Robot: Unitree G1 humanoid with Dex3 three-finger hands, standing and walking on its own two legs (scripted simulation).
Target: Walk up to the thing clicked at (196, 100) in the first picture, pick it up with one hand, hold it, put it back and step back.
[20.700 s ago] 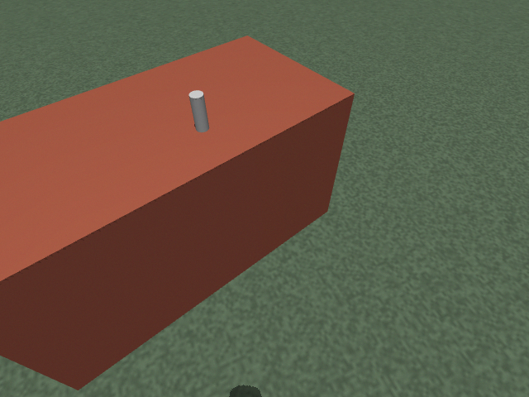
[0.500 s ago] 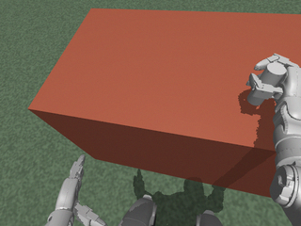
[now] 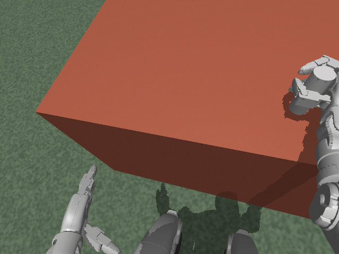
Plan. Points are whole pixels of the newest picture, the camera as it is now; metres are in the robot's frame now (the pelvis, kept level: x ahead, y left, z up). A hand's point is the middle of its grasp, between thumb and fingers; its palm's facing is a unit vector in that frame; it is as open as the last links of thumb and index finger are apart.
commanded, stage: lower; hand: right
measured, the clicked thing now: (309, 92) +0.51 -0.18 +0.04
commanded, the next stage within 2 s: loosen in 0.20 s
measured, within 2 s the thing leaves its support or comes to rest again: rests again in 0.06 s
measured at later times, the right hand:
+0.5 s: hand (303, 88) +0.52 -0.16 +0.04, palm faces +0.05 +1.00 +0.00, open 5.3 cm
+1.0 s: hand (302, 89) +0.52 -0.16 +0.04, palm faces +0.05 +1.00 +0.00, open 13.1 cm
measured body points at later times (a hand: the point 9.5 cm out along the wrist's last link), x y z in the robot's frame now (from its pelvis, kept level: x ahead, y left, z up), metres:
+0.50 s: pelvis +0.00 +0.00 -0.01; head +0.13 -0.03 +0.42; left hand +0.15 +0.26 +0.00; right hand +0.51 -0.22 +0.04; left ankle +0.04 +0.14 -0.65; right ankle +0.02 -0.13 -0.65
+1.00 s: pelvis +0.00 +0.00 -0.01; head +0.13 -0.03 +0.42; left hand +0.15 +0.26 +0.00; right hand +0.51 -0.22 +0.04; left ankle +0.04 +0.14 -0.65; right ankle +0.02 -0.13 -0.65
